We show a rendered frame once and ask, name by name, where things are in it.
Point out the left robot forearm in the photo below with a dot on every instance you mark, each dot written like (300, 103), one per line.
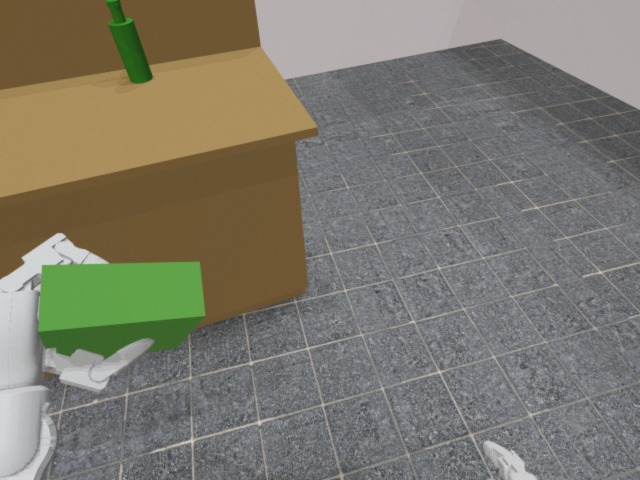
(29, 437)

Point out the sponge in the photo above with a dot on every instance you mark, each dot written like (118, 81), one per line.
(102, 308)

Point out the table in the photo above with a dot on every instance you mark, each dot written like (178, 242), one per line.
(196, 165)

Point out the robot left hand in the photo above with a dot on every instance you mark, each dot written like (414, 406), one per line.
(23, 357)

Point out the robot right hand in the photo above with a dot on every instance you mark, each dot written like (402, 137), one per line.
(510, 465)

